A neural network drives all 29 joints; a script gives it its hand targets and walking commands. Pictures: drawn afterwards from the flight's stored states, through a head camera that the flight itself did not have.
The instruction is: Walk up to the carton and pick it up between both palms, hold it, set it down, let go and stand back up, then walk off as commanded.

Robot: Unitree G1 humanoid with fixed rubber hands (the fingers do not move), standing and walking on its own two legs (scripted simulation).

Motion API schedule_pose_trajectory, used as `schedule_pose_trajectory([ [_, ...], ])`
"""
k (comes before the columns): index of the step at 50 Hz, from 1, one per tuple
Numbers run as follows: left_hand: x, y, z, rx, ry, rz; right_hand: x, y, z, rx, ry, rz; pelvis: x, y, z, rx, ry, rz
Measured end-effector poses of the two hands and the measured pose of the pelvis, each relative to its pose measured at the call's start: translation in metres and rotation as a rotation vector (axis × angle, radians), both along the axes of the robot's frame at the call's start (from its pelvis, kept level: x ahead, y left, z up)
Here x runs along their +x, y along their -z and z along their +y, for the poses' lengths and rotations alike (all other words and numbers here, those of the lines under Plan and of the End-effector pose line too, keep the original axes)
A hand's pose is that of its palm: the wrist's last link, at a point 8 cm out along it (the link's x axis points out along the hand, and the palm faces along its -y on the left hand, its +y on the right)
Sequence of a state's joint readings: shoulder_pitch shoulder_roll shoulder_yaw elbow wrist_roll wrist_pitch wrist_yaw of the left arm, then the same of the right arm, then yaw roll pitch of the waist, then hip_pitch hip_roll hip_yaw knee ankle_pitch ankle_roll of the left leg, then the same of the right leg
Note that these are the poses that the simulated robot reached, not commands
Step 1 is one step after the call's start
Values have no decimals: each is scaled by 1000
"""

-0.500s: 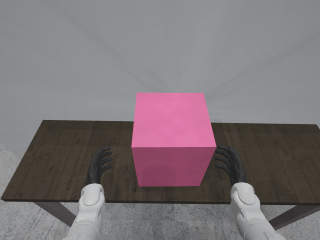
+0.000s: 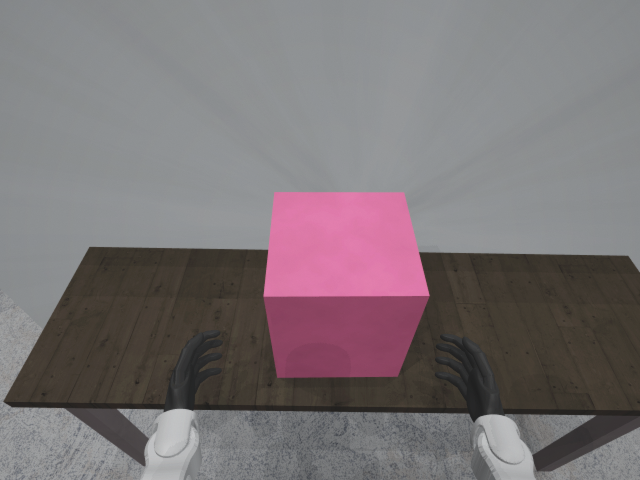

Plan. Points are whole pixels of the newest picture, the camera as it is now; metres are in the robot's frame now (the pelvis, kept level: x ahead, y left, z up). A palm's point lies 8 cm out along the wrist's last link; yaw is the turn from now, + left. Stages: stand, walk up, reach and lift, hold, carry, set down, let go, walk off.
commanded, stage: set down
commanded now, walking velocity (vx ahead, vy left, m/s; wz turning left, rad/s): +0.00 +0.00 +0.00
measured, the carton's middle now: (338, 288) +0.44 +0.01 -0.06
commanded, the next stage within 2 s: let go in 1.62 s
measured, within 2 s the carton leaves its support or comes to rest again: neither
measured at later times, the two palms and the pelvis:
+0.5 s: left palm (173, 418) +0.22 +0.22 -0.05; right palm (500, 433) +0.22 -0.20 -0.05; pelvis +0.02 -0.01 +0.00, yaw +0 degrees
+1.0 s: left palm (163, 456) +0.18 +0.22 -0.07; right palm (515, 470) +0.18 -0.21 -0.06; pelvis +0.02 -0.01 +0.00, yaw +0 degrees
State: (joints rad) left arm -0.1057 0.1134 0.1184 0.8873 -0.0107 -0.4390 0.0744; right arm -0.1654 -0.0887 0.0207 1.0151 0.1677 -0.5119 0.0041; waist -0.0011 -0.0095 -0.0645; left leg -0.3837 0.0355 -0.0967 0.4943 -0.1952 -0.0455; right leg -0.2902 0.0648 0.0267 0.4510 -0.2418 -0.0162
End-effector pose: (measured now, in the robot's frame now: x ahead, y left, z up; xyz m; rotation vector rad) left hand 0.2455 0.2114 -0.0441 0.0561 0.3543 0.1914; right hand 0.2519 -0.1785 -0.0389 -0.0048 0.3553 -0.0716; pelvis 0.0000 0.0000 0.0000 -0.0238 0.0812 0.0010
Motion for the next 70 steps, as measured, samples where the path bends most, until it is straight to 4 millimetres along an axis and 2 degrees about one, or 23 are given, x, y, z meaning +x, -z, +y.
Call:
schedule_pose_trajectory([
  [12, -10, 3, 10, 21, -8, 20, -14, 7, -6, -2, 17, 31, 6, 0, -2, 3, -2, -38],
  [22, -21, 4, 10, 17, -7, 28, -29, 9, -16, -2, 48, 36, 15, 0, -5, 8, -4, -96],
  [31, -38, 6, 6, 20, -3, 40, -50, 12, -22, 10, 71, 34, 19, 0, -8, 12, -6, -136],
  [42, -65, 18, 7, 16, -9, 115, -77, 22, -28, 19, 93, 97, 18, 0, -10, 15, -6, -162],
  [55, -65, 26, 16, 26, -2, 186, -73, 21, -30, 17, 93, 133, 22, 0, -12, 18, -6, -154],
  [70, -59, 29, 9, 14, 17, 270, -66, 29, -37, 21, 105, 190, 32, -1, -19, 28, -6, -143],
])
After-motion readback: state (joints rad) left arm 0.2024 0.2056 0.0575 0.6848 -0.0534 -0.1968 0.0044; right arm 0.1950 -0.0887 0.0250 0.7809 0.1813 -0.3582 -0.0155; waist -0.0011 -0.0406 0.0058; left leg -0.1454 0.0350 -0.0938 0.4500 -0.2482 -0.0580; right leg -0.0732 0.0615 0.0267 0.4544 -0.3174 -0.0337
